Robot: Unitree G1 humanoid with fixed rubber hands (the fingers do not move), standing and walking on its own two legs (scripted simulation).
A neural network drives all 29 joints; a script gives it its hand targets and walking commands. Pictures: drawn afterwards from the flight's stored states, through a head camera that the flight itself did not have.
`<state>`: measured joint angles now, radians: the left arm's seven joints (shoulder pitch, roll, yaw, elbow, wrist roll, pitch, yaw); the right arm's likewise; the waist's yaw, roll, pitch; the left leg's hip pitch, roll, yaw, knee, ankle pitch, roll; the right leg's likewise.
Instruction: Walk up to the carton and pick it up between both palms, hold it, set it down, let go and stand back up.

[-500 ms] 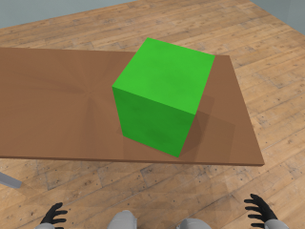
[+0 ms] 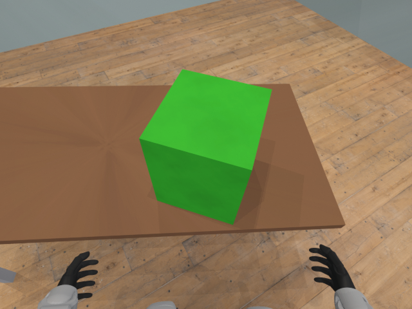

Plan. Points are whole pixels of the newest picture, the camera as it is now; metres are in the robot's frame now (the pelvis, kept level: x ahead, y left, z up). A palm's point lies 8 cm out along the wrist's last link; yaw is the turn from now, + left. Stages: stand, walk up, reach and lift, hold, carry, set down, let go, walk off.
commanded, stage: reach and lift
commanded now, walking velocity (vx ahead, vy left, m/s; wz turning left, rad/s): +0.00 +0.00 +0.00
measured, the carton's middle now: (208, 150) +0.43 +0.01 +0.00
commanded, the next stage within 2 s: none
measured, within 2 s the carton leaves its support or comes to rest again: neither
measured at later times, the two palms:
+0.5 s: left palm (72, 278) +0.17 +0.28 -0.06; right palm (328, 282) +0.16 -0.21 -0.05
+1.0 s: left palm (62, 269) +0.18 +0.28 -0.03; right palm (302, 273) +0.17 -0.16 -0.04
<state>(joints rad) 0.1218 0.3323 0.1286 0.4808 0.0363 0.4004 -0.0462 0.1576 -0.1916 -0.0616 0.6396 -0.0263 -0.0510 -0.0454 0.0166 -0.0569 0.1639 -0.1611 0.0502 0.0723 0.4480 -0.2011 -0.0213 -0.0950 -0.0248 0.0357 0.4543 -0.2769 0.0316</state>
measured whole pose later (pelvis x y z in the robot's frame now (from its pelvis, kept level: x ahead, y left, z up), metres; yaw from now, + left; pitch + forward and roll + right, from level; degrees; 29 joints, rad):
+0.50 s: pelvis +0.01 +0.02 +0.00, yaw -1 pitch -5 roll +0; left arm 0.19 0.33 0.03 0.41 -0.06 0.18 -0.08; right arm 0.25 -0.11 -0.08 0.53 0.02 -0.16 -0.11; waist 0.04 -0.03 0.12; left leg -0.12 0.04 0.10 0.40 -0.19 0.00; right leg -0.04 -0.03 0.05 0.35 -0.22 0.05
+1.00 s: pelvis +0.01 +0.03 +0.00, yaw -1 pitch -6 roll -1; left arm 0.28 0.40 -0.01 0.32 -0.20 -0.07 -0.18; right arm 0.34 0.01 -0.01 0.36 0.06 -0.24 -0.22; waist 0.06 -0.01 0.12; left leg -0.12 0.04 0.10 0.46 -0.24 0.01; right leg -0.02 -0.04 0.05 0.37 -0.25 0.06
